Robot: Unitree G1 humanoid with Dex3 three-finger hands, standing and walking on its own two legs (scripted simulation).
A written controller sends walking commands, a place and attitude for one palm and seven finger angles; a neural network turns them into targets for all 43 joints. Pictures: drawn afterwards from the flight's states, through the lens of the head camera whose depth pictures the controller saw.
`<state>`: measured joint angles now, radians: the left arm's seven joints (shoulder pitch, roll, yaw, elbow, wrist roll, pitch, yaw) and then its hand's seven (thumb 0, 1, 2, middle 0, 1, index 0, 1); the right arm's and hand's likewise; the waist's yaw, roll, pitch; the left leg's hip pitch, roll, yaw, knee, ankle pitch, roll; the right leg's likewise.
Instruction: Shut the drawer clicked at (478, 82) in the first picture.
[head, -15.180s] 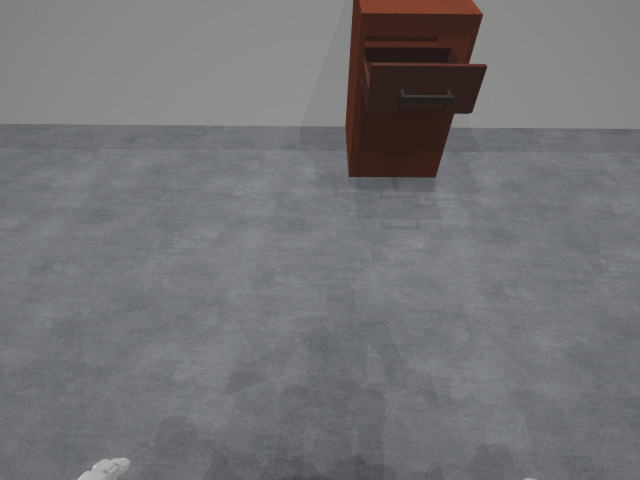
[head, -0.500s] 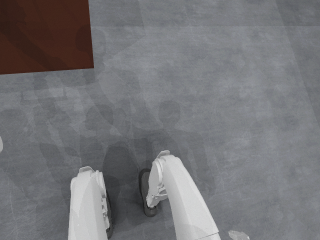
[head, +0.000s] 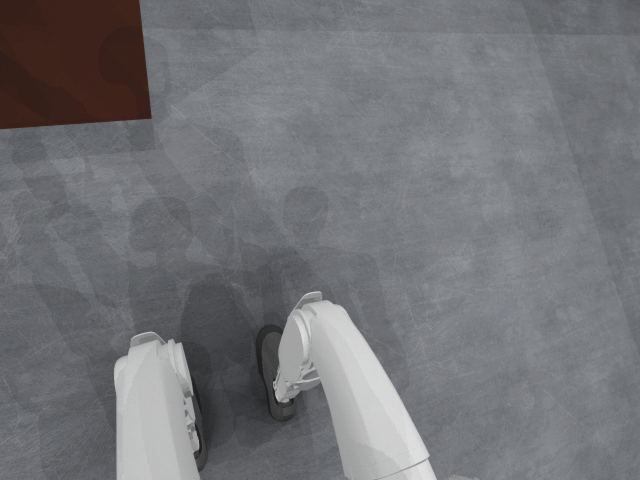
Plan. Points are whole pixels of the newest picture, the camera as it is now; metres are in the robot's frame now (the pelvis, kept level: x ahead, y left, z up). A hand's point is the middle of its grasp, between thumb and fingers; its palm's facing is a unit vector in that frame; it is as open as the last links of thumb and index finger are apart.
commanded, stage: pull the fist back off the drawer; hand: left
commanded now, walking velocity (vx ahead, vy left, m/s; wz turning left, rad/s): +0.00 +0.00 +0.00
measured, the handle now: out of the picture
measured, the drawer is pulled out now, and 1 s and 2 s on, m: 0.00 0.00 0.00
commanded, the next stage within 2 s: draw the hand back to the body in 0.60 s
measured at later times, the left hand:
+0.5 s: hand out of the picture +0.60 +0.28 +0.05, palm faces +0.13 -0.99 -0.05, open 3.3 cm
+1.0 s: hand out of the picture +0.49 +0.27 +0.12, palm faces +0.11 -0.99 -0.06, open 3.3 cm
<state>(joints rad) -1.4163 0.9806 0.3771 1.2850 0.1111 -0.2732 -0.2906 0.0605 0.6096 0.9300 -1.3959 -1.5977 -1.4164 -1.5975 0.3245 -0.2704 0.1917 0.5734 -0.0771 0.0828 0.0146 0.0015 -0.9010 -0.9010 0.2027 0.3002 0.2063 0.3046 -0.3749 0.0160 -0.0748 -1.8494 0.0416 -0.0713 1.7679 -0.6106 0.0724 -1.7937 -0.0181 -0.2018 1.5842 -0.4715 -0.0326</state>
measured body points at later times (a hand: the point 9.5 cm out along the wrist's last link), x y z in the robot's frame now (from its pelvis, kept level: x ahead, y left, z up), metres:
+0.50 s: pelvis +0.02 +0.00 +0.02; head +0.26 +0.07 +0.40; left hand +0.59 +0.33 +0.05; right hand +0.03 -0.25 -0.06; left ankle +0.06 +0.09 -0.49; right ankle +0.12 -0.11 -0.49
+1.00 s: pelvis +0.06 +0.00 +0.11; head +0.25 +0.05 +0.52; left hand +0.48 +0.32 +0.13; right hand +0.16 -0.23 -0.01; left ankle +0.06 +0.09 -0.49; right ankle +0.12 -0.11 -0.49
